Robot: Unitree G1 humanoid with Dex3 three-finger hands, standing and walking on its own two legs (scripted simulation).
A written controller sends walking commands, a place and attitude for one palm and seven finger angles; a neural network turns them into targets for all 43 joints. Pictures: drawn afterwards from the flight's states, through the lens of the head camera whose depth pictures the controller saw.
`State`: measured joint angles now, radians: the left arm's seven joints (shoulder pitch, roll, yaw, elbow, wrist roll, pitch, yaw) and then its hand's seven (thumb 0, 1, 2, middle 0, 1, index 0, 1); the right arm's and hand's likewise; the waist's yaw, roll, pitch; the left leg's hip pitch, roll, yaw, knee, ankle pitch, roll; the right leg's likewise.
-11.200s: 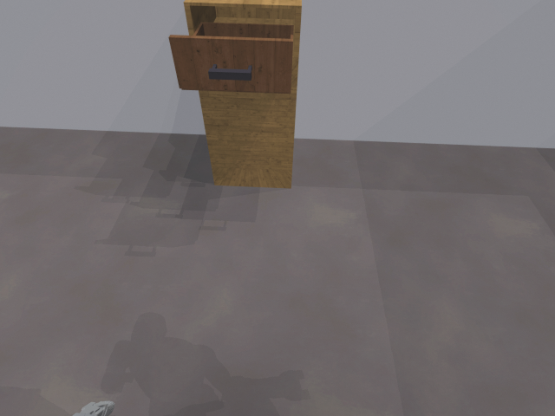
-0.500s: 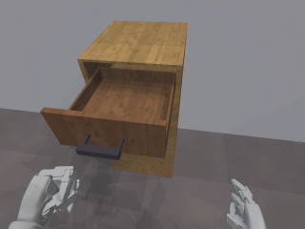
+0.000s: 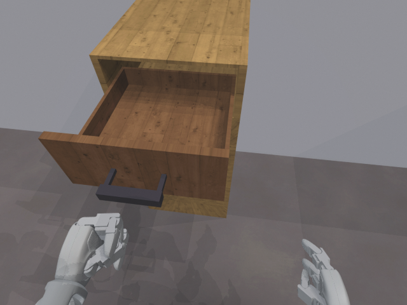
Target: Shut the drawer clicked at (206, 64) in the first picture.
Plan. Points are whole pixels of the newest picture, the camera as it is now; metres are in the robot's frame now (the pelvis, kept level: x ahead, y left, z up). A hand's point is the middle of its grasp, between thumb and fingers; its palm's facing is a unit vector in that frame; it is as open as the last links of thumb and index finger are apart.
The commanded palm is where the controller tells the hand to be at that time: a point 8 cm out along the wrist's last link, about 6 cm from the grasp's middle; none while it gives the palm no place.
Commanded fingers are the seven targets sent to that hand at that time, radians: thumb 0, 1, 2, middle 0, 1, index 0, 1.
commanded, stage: bring the fist close to the handle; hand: left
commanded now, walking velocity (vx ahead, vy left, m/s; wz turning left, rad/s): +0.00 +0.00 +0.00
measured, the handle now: (133, 185) +0.33 +0.17 +0.05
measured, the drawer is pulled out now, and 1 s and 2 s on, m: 0.29 0.29 0.18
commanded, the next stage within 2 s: push the drawer shut in 0.64 s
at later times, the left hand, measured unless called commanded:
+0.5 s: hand (131, 238) +0.22 +0.14 +0.05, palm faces -0.08 -1.00 -0.05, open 3.3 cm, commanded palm +0.20 +0.20 +0.05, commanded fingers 0.00 0.90 0.90 -1.40 -1.60 -1.40 -1.60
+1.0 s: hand (137, 229) +0.24 +0.14 +0.04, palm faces -0.09 -0.99 -0.06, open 3.3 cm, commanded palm +0.23 +0.20 +0.05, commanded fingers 0.00 0.90 0.90 -1.40 -1.60 -1.40 -1.60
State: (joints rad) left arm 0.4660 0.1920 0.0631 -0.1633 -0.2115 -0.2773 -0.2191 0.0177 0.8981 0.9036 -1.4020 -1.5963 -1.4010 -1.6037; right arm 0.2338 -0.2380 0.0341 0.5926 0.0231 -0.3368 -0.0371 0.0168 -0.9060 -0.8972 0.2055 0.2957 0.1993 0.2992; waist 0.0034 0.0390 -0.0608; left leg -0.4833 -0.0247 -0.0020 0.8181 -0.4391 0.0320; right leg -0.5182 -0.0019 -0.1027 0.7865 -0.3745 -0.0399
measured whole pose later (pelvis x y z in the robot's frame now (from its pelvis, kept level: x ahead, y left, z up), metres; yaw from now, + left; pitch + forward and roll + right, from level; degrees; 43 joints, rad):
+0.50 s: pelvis +0.00 +0.01 -0.02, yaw -1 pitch +10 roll -1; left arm 0.42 0.19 0.03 -0.14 -0.20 -0.33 -0.17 0.02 0.90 0.90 -1.40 -1.60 -1.40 -1.60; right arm 0.26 -0.24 0.03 0.54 0.02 -0.23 -0.01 0.02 -0.91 -0.90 0.21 0.30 0.20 0.30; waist -0.02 0.05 -0.11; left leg -0.62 -0.02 0.01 0.93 -0.49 0.04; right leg -0.66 0.00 -0.09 0.89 -0.42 -0.03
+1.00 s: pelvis +0.00 -0.01 -0.02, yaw +0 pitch +11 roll -1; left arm 0.30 0.22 0.07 -0.02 -0.22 -0.30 -0.19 0.02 0.90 0.90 -1.40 -1.60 -1.40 -1.60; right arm 0.25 -0.26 0.04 0.53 0.03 -0.21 -0.03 0.02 -0.91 -0.90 0.21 0.30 0.20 0.30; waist -0.03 0.04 -0.10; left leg -0.63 -0.01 -0.01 0.94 -0.49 0.02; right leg -0.67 0.01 -0.11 0.90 -0.42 -0.06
